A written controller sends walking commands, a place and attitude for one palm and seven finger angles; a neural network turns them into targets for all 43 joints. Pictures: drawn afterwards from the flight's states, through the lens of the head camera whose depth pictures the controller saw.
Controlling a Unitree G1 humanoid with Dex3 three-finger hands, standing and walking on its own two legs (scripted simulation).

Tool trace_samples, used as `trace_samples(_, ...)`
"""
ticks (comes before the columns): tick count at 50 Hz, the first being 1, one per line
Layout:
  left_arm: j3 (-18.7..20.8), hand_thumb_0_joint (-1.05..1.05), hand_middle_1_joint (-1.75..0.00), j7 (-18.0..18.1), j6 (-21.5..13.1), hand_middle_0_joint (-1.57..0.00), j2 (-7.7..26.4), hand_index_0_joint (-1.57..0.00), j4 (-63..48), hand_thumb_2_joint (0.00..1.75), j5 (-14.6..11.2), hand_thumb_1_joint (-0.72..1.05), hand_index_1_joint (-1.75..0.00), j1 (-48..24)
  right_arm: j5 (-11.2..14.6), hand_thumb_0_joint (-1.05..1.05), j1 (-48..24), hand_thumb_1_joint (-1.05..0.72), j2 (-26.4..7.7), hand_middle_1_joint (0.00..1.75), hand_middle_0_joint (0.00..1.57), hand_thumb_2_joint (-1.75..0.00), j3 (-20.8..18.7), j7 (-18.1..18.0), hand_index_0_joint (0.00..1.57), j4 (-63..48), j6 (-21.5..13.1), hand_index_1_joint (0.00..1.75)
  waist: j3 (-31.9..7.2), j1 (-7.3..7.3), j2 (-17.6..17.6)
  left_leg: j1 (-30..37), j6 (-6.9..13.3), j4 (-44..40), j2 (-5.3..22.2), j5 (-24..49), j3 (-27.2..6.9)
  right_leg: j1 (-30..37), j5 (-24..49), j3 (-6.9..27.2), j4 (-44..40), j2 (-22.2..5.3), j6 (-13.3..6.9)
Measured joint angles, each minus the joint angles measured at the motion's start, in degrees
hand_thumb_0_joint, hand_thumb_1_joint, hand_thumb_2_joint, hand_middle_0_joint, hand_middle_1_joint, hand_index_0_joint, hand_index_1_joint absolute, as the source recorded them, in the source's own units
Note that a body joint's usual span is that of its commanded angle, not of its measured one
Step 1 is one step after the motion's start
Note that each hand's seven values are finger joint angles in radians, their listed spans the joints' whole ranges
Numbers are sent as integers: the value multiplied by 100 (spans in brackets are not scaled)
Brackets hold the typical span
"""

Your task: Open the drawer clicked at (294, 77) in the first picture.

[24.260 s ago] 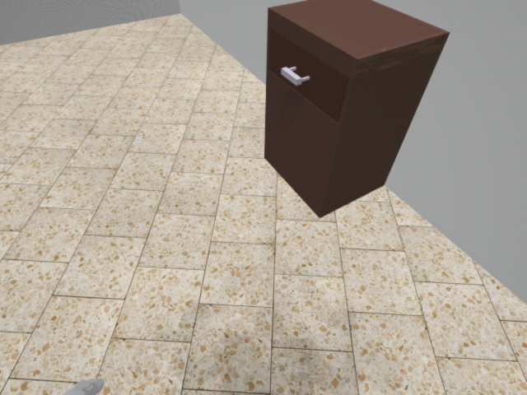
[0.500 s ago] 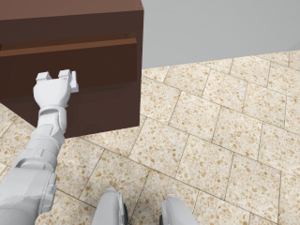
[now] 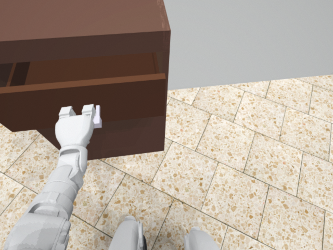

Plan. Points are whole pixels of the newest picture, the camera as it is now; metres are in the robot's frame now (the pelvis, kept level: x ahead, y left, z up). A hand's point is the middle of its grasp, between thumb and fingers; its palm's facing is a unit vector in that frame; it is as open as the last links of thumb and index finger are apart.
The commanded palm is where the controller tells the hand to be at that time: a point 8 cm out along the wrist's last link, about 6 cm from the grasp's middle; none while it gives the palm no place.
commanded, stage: pull the drawer open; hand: left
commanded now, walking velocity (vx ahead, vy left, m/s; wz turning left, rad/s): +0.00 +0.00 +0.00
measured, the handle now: (81, 117) +0.46 +0.24 -0.03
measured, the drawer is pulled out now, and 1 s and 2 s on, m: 0.10 0.21 0.30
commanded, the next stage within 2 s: open the thumb to release the handle in 1.82 s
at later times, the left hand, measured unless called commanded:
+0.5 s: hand (82, 157) +0.35 +0.22 -0.05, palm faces -0.02 -0.05 -1.00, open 5.7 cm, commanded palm +0.32 +0.21 -0.01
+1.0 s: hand (81, 180) +0.29 +0.21 -0.05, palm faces -0.02 -0.06 -1.00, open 5.7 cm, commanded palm +0.26 +0.20 -0.01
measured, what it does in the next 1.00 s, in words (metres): stands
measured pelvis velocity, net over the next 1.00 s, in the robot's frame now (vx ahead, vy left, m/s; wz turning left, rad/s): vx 0.01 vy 0.00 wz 0.02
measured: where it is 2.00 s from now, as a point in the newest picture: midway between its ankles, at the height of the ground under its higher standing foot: outside the picture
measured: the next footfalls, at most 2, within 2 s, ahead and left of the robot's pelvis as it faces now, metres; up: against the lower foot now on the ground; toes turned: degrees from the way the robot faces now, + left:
none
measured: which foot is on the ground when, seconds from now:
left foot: down 0.00-1.00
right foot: down 0.00-1.00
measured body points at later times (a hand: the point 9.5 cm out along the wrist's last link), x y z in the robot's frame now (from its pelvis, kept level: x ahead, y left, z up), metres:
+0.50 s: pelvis +0.00 +0.00 +0.01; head +0.09 +0.00 +0.45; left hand +0.35 +0.22 +0.00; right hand +0.10 -0.26 -0.13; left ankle +0.05 +0.11 -0.64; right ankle -0.02 -0.12 -0.64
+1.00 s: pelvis +0.01 +0.00 +0.01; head +0.08 -0.01 +0.45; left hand +0.29 +0.21 +0.00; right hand +0.15 -0.25 -0.11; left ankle +0.05 +0.11 -0.64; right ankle -0.02 -0.12 -0.64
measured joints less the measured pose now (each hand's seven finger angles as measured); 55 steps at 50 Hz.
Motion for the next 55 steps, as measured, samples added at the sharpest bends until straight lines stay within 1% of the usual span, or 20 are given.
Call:
trace_samples(7, -65, 0, -135, 110, -16, -32, -104, -39, -135, 80, 23, 69, -136, 277, 3, 1, -59, -91, 18, 30, 21, -90, 2, -23, 20, 27, -5, 30, -16, 56, -6, 119, -16, -43, -18, 10, -16, 119, -9, -17, -25, -13, -17)
trace_samples(14, -127, 0, -135, 146, 8, -31, -188, -39, -357, 80, 27, 69, -136, 553, 13, 1, -135, -91, 24, 30, 21, -90, -17, -30, 20, -9, -2, 30, -17, 113, -12, 217, -25, -86, -28, 22, -11, 209, -5, -13, -53, -21, -27)
trace_samples(19, -171, 0, -135, 147, 60, -31, -255, -39, -661, 80, 26, 69, -136, 888, 17, 1, -185, -91, 31, 30, 21, -90, -30, -21, 20, -54, 16, 30, -31, 149, -17, 315, -28, -134, -23, 21, 7, 297, 3, 6, -98, -17, -29)
trace_samples(27, -363, 0, -135, 260, 175, -30, -400, -40, -1092, 81, 37, 69, -136, 1395, 17, 1, -252, -91, 30, 30, 20, -90, -28, -25, 20, -104, 2, 30, -40, 237, -28, 470, -28, -192, -56, 19, -3, 462, -11, -7, -157, -45, -29)
trace_samples(32, -500, 0, -135, 306, 262, -31, -464, -40, -1242, 82, 48, 69, -136, 1561, 19, 1, -322, -91, 30, 30, 20, -90, -13, -32, 20, -139, -10, 30, -31, 286, -32, 524, -33, -202, -83, 26, -38, 537, -20, -43, -170, -65, -36)
trace_samples(41, -595, 0, -134, 215, 420, -29, -532, -40, -1726, 80, 24, 69, -136, 2070, 23, 1, -420, -91, 67, 30, 20, -90, 31, -23, 20, -279, -3, 30, -42, 320, -46, 671, -40, -258, -79, 22, -18, 669, -15, -21, -221, -61, -41)
trace_samples(55, -816, 1, -134, 260, 549, -29, -610, -40, -2665, 81, 76, 69, -136, 3089, -19, 1, -537, -91, 32, 30, 20, -90, 59, 37, 20, -454, 46, 30, -35, 416, -21, 796, -58, -192, -99, -44, -43, 808, -99, -45, -151, -75, -62)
